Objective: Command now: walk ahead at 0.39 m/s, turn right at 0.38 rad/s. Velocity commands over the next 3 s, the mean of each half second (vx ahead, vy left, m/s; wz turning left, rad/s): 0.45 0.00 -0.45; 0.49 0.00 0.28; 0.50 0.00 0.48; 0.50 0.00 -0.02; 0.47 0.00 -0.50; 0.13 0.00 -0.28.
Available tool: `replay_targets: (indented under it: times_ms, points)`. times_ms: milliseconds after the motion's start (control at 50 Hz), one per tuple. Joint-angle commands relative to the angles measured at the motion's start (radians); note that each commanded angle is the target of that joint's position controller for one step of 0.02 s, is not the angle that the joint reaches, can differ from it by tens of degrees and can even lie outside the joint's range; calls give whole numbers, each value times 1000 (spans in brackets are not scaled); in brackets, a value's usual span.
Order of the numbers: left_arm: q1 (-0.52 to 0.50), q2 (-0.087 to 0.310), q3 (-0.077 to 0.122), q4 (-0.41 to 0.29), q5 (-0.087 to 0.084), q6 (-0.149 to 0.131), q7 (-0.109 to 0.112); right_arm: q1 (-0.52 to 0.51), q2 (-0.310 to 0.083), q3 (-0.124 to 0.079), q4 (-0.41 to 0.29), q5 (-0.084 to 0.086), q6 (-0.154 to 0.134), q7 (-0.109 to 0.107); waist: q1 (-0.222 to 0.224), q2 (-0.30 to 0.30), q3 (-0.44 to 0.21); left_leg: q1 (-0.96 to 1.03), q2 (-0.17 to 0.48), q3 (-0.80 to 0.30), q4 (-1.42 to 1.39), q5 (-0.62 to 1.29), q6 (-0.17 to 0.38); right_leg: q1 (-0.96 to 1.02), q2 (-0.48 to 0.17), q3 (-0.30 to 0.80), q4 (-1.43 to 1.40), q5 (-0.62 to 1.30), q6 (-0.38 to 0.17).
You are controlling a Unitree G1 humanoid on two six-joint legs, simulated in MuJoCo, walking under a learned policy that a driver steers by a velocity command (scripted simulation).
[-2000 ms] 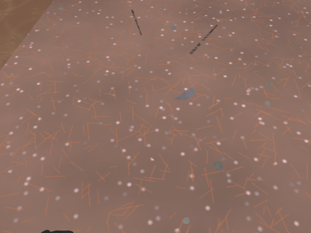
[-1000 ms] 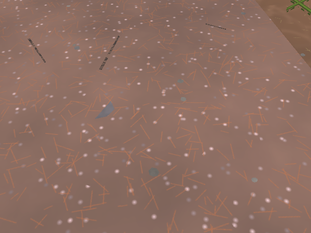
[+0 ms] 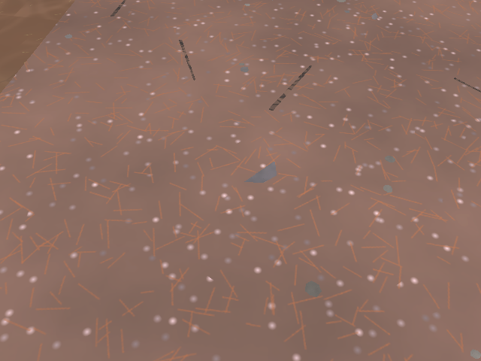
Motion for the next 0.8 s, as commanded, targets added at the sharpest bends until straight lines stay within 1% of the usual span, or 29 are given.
replay_targets:
  times_ms: [20,40,80,100,140,180,220,260,280,300,320,340,360,380,400,420,440,460,480,500,520,560,580,600,640,680,700,740,800]
  points:
    - [-107,118,33,-110,-1,-36,-10,96,-132,-44,-20,2,-24,-8,-69,188,97,301,345,-409,-277,-284,156,-535,-80,43,298,45,-1]
    - [-115,109,32,-109,5,-35,-15,80,-122,-42,-13,4,-24,-8,-64,170,117,291,328,-335,-285,-156,143,-553,-93,45,314,110,7]
    - [-134,74,23,-110,10,-35,-26,78,-112,-38,-7,-7,-29,-8,-66,142,116,234,280,-185,-294,64,125,-517,-100,19,336,218,25]
    - [-145,62,18,-116,10,-34,-31,80,-114,-39,-1,-10,-30,-7,-66,136,111,215,270,-132,-296,131,127,-507,-104,5,323,256,38]
    - [-184,50,11,-135,13,-31,-38,86,-127,-41,15,-10,-29,-8,-73,129,120,178,257,-51,-304,207,132,-478,-112,-18,242,328,60]
    - [-240,35,0,-158,15,-32,-49,84,-148,-45,27,-5,-25,-10,-84,123,134,142,247,19,-307,245,125,-421,-118,-57,115,404,63]
    - [-305,22,-10,-184,16,-35,-64,106,-175,-51,46,4,-21,-13,-105,113,153,134,260,62,-313,259,119,-371,-117,-99,8,436,46]
    - [-342,29,-11,-205,12,-35,-77,126,-197,-57,66,16,-16,-12,-107,105,165,169,281,91,-302,291,111,-338,-111,-127,-66,412,15]
    - [-354,38,-9,-214,11,-35,-82,132,-206,-59,74,22,-11,-10,-102,104,163,198,291,105,-281,351,105,-321,-102,-143,-95,384,-4]
    - [-351,52,-3,-222,11,-33,-86,130,-218,-62,79,24,-6,-10,-87,111,147,224,297,126,-236,499,97,-281,-79,-166,-118,346,-27]
    - [-329,73,7,-224,13,-30,-87,129,-236,-66,81,26,-1,-11,-62,132,108,248,300,144,-163,712,87,-214,-43,-196,-124,300,-52]
    - [-256,106,25,-213,14,-25,-85,127,-254,-70,81,28,7,-14,-13,151,45,260,294,164,-37,905,75,-103,1,-223,-127,257,-78]
    - [-102,152,52,-176,10,-19,-78,115,-260,-69,76,33,15,-17,78,141,-47,206,271,192,163,990,51,115,47,-238,-174,288,-114]
    - [66,214,86,-137,7,-6,-58,128,-239,-57,61,28,9,-22,158,95,-132,1,235,194,426,836,13,415,33,-154,-188,308,-153]
    - [80,333,100,-132,1,-8,-41,223,-80,-8,2,-20,-7,-10,48,-220,-234,-440,66,156,833,-185,-53,771,-254,381,-240,181,-309]
    - [109,273,75,-165,11,-25,-42,196,-123,0,4,10,-44,1,93,-160,-455,-517,-2,-102,1007,-330,-49,824,-396,771,-446,-3,-406]
    - [79,198,55,-140,25,-38,-49,85,-198,-23,-15,58,-54,7,119,-73,-301,-598,51,-120,1014,-230,-30,723,-369,621,-492,21,-330]
    - [15,176,45,-135,21,-46,-49,50,-185,-13,-30,60,-59,3,78,-33,-165,-594,102,-98,938,-145,-11,554,-337,473,-493,98,-288]
    - [-62,141,32,-138,25,-52,-47,34,-177,-13,-16,37,-56,-6,35,21,-89,-540,148,-89,864,-80,-9,395,-300,357,-494,215,-253]
    - [-106,109,20,-143,42,-60,-47,61,-180,-19,-3,28,-43,-5,-5,-6,-59,-464,176,-100,824,-33,-6,286,-267,270,-516,322,-241]
    - [-125,102,17,-139,50,-67,-47,97,-175,-20,12,30,-26,-1,-30,-26,-51,-412,186,-104,809,-4,-9,222,-253,223,-550,354,-240]
    - [-130,106,18,-110,45,-89,-48,129,-145,-15,35,27,4,-1,-52,-18,-24,-389,191,-93,766,28,-26,153,-245,133,-600,424,-244]
    - [-127,113,20,-94,45,-97,-48,112,-136,-13,32,24,14,-4,-52,-12,5,-412,189,-93,736,63,-36,133,-238,87,-623,446,-237]
    - [-118,115,20,-80,47,-102,-45,83,-131,-11,25,22,20,-7,-43,-5,31,-447,187,-98,699,111,-45,133,-231,47,-638,465,-227]
    - [-99,113,19,-57,50,-103,-38,29,-125,-11,12,21,18,-7,-22,-2,62,-504,168,-116,595,226,-51,165,-209,-27,-649,507,-198]
    - [-101,117,16,-47,52,-103,-31,-10,-118,-10,5,24,8,3,-5,-3,69,-491,140,-112,458,357,-45,190,-186,-98,-654,527,-162]
    - [-99,123,15,-41,51,-103,-28,-35,-110,-8,0,24,4,9,7,-3,73,-481,129,-98,395,405,-42,205,-185,-121,-659,530,-147]
    - [-75,135,17,-22,46,-99,-22,-95,-90,1,-19,25,-1,22,37,3,94,-485,117,-69,299,448,-33,255,-204,-145,-672,537,-130]
    - [-24,147,20,15,39,-80,-17,-170,-74,10,-60,26,-5,45,71,15,122,-559,105,-47,210,404,-10,399,-247,-169,-637,617,-125]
